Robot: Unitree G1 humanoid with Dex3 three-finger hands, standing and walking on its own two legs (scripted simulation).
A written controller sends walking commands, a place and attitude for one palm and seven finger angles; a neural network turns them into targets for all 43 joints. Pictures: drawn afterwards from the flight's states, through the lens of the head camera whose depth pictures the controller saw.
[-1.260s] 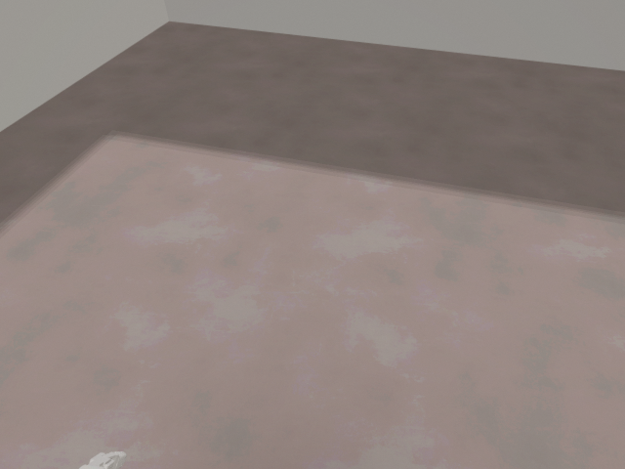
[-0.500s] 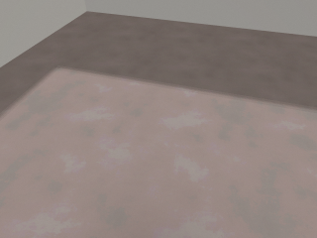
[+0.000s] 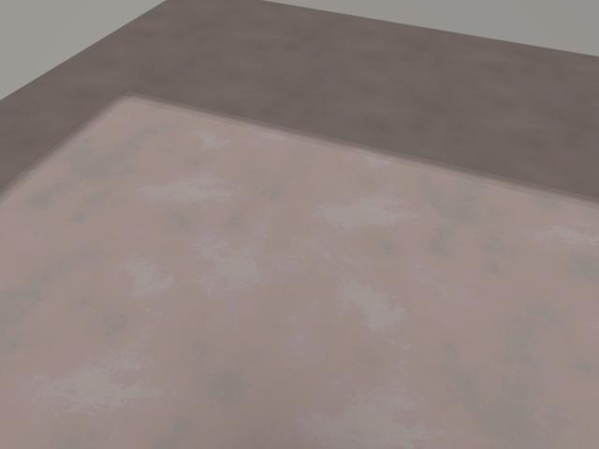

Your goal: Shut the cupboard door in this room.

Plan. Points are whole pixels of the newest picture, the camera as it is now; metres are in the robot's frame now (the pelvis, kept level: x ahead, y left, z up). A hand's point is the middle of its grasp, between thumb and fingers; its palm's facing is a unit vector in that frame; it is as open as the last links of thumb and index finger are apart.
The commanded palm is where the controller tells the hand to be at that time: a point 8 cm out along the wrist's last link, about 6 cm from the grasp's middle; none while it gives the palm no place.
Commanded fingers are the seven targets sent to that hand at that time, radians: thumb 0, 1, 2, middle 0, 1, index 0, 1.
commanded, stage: turn or walk to find it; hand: left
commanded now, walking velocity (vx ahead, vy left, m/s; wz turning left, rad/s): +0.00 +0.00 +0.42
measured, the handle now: out of the picture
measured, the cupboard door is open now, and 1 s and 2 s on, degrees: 78 78 78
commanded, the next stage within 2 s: none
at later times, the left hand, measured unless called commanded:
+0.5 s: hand out of the picture +0.00 +0.17 -0.13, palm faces +0.24 -0.92 -0.32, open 7.4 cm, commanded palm none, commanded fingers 0.00 0.90 0.90 -0.20 -0.30 -0.20 -0.30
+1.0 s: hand out of the picture -0.14 +0.18 -0.17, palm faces +0.49 -0.83 -0.25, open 7.4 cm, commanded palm none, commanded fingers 0.00 0.90 0.90 -0.20 -0.30 -0.20 -0.30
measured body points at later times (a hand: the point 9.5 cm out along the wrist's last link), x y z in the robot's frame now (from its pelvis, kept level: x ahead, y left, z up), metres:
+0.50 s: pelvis -0.03 -0.05 +0.01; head -0.02 -0.08 +0.46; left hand -0.01 +0.21 -0.11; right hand +0.06 -0.31 -0.15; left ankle -0.04 +0.09 -0.65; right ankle -0.03 -0.15 -0.73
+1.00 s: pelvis -0.06 -0.02 +0.01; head -0.04 +0.01 +0.46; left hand -0.16 +0.22 -0.15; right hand +0.15 -0.19 -0.12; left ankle -0.12 +0.07 -0.73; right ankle -0.02 -0.16 -0.66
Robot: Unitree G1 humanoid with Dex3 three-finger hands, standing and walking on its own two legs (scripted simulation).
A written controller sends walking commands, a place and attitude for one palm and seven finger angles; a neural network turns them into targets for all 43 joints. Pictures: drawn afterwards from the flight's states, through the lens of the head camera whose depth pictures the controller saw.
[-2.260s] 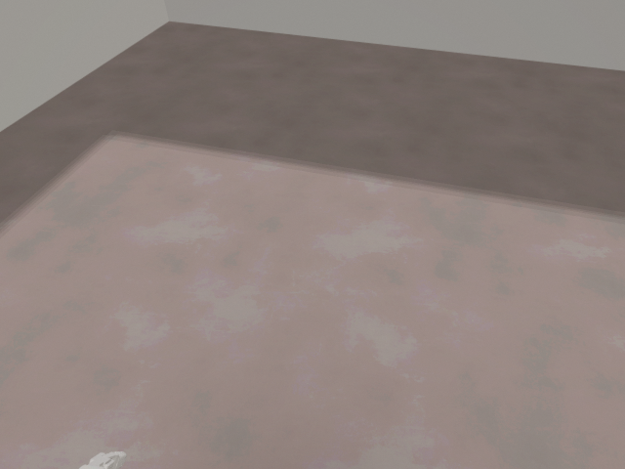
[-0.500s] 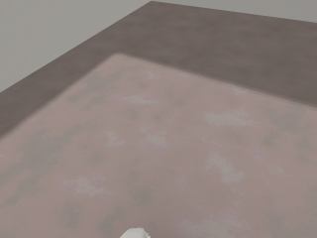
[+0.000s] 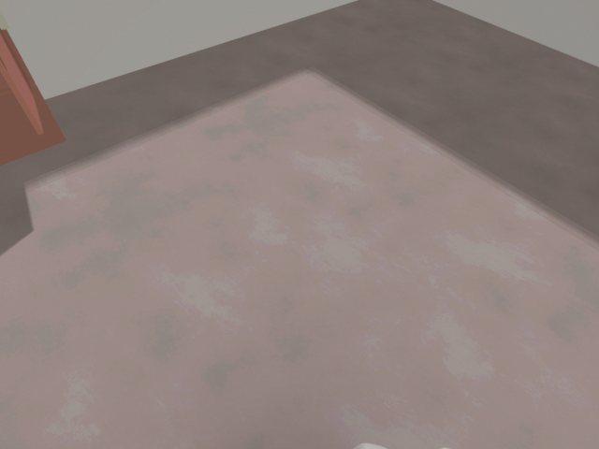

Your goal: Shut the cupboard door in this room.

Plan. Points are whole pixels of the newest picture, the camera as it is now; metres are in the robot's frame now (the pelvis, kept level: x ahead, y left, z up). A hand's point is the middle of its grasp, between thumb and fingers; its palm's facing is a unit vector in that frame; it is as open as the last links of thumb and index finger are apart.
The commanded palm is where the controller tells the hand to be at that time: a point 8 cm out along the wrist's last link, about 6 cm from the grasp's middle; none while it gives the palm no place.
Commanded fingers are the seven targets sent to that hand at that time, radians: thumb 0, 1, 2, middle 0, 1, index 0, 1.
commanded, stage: turn or walk to find it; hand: left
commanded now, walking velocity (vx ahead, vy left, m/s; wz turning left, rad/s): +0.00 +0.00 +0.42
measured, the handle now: out of the picture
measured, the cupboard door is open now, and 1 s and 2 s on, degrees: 78 78 78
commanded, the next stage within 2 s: none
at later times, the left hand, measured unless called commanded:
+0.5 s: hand out of the picture +0.02 +0.15 -0.15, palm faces +0.24 -0.94 -0.26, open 7.4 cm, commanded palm none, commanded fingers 0.00 0.90 0.90 -0.20 -0.30 -0.20 -0.30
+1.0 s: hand out of the picture -0.09 +0.21 -0.17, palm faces +0.46 -0.86 -0.23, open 7.4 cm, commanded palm none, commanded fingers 0.00 0.90 0.90 -0.20 -0.30 -0.20 -0.30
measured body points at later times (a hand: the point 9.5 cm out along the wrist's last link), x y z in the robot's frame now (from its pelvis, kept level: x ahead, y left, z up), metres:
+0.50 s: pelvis -0.01 -0.05 +0.00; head +0.01 -0.08 +0.45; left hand +0.00 +0.19 -0.13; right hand +0.07 -0.31 -0.16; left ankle -0.08 +0.09 -0.65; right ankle +0.01 -0.14 -0.74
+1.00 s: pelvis -0.05 +0.00 +0.01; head -0.04 +0.03 +0.46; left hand -0.11 +0.26 -0.15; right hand +0.12 -0.19 -0.13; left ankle -0.08 +0.07 -0.74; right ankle +0.00 -0.16 -0.66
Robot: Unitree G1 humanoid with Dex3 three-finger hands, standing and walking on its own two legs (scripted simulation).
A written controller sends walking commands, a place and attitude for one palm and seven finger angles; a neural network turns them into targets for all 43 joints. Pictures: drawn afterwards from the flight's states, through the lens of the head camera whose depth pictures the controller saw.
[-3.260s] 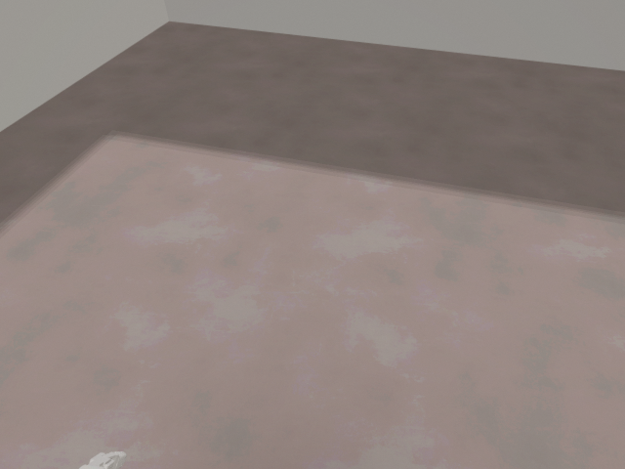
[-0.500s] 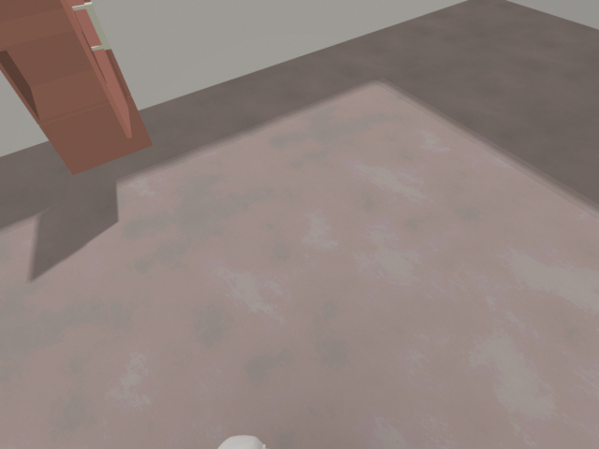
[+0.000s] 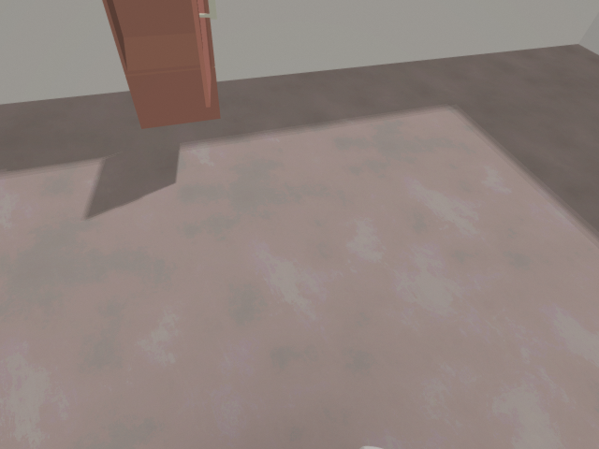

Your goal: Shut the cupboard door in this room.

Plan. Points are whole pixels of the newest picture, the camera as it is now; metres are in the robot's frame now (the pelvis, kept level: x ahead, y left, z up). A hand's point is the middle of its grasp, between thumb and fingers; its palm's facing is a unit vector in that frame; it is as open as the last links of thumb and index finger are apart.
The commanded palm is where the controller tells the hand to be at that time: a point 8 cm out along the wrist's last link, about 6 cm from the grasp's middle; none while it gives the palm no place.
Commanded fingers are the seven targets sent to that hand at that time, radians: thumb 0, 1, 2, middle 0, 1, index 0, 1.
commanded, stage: turn or walk to find it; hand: left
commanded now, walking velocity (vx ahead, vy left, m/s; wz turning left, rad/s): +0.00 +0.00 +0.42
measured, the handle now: out of the picture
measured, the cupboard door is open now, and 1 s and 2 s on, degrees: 78 78 78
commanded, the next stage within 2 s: stand and wait in 1.06 s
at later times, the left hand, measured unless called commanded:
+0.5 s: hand out of the picture +0.01 +0.14 -0.15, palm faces +0.24 -0.94 -0.26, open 7.4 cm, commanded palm none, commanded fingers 0.00 0.90 0.90 -0.20 -0.30 -0.20 -0.30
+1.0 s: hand out of the picture -0.10 +0.23 -0.18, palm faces +0.47 -0.85 -0.23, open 7.4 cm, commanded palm none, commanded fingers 0.00 0.90 0.90 -0.20 -0.30 -0.20 -0.30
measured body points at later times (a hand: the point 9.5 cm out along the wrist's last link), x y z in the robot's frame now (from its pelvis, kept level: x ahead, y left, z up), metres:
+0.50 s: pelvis -0.02 -0.05 +0.00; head +0.00 -0.08 +0.45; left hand +0.00 +0.19 -0.13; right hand +0.05 -0.31 -0.16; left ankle -0.08 +0.09 -0.65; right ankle -0.02 -0.15 -0.74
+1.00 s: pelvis -0.05 +0.01 +0.00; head -0.04 +0.05 +0.45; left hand -0.12 +0.27 -0.16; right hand +0.14 -0.17 -0.13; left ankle -0.09 +0.08 -0.74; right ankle +0.00 -0.16 -0.66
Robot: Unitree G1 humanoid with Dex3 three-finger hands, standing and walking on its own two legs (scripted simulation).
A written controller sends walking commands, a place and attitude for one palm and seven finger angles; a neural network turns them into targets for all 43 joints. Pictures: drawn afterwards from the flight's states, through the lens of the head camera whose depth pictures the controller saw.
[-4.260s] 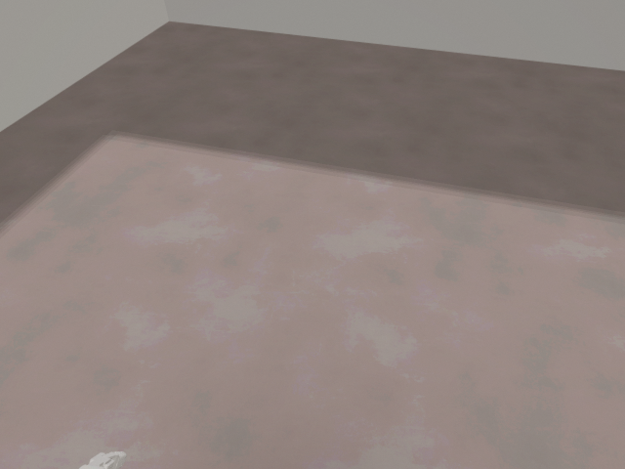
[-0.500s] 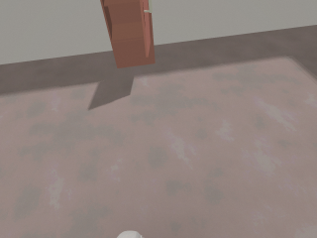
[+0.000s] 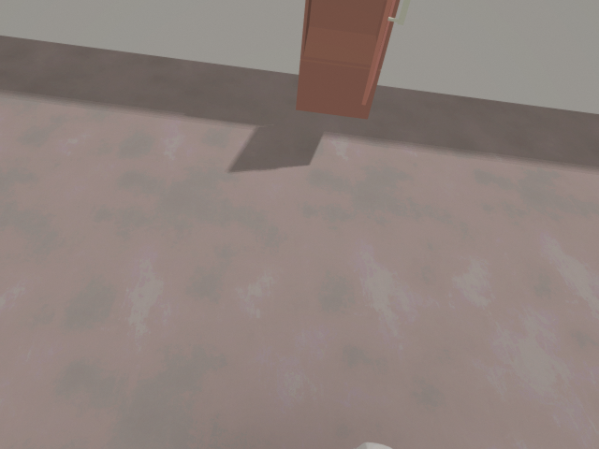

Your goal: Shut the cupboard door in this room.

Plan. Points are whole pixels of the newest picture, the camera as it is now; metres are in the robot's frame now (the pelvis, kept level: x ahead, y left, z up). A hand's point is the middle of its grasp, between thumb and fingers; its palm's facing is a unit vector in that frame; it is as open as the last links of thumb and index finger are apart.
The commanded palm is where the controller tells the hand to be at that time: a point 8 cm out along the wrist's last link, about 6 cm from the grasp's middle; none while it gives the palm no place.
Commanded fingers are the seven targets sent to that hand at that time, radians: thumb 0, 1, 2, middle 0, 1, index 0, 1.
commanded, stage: turn or walk to find it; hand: left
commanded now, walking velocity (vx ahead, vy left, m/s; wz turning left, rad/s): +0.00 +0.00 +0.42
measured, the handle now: (400, 1) +1.61 -0.27 -0.01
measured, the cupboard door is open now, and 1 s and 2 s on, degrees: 78 78 78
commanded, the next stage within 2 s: stand and wait in 0.06 s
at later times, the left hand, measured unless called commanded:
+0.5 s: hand out of the picture +0.03 +0.14 -0.16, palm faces +0.15 -0.96 -0.25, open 7.2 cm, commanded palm none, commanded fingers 0.00 0.90 0.90 -0.20 -0.30 -0.20 -0.30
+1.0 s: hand out of the picture -0.05 +0.21 -0.17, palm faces +0.35 -0.90 -0.25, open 7.4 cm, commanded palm none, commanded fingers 0.00 0.90 0.90 -0.20 -0.30 -0.20 -0.30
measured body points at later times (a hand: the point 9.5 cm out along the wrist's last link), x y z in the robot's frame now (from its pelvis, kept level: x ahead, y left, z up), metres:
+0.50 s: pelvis -0.01 -0.05 +0.00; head +0.00 -0.08 +0.45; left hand +0.03 +0.19 -0.14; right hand +0.02 -0.29 -0.17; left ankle -0.05 +0.09 -0.69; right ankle +0.00 -0.14 -0.74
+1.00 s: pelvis -0.03 +0.00 +0.00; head -0.01 +0.01 +0.45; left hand -0.07 +0.26 -0.15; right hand +0.12 -0.21 -0.14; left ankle -0.07 +0.09 -0.74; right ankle -0.01 -0.15 -0.68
